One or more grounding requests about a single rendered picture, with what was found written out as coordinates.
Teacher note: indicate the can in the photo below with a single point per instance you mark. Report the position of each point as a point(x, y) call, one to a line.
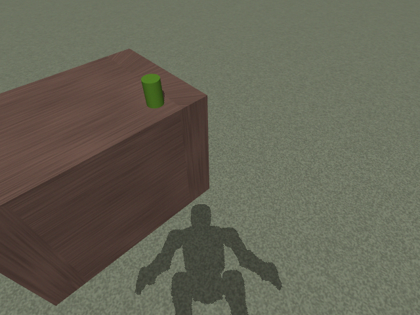
point(153, 93)

